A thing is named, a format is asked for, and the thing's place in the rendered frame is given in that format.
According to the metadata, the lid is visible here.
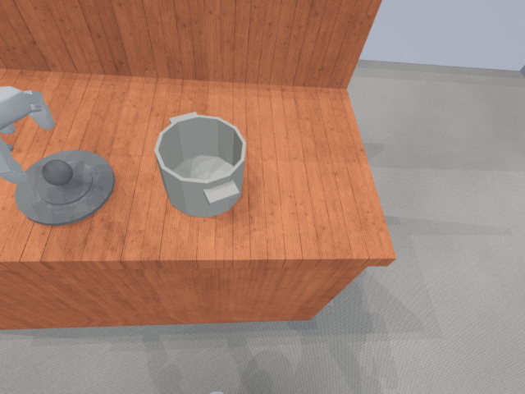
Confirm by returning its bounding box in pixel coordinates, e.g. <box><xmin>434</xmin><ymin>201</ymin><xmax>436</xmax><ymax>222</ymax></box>
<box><xmin>15</xmin><ymin>150</ymin><xmax>115</xmax><ymax>226</ymax></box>

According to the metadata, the table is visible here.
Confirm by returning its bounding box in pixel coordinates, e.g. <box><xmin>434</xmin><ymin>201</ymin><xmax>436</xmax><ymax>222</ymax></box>
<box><xmin>0</xmin><ymin>0</ymin><xmax>396</xmax><ymax>330</ymax></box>

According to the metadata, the left robot hand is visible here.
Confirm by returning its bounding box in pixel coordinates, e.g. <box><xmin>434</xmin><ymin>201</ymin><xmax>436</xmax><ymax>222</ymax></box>
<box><xmin>0</xmin><ymin>86</ymin><xmax>55</xmax><ymax>184</ymax></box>

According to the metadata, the knob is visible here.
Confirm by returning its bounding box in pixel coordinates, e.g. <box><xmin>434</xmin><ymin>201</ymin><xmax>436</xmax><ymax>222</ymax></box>
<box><xmin>42</xmin><ymin>160</ymin><xmax>73</xmax><ymax>186</ymax></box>

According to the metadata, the pot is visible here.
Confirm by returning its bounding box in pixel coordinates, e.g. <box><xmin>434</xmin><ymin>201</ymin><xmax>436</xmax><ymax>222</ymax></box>
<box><xmin>154</xmin><ymin>112</ymin><xmax>246</xmax><ymax>218</ymax></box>

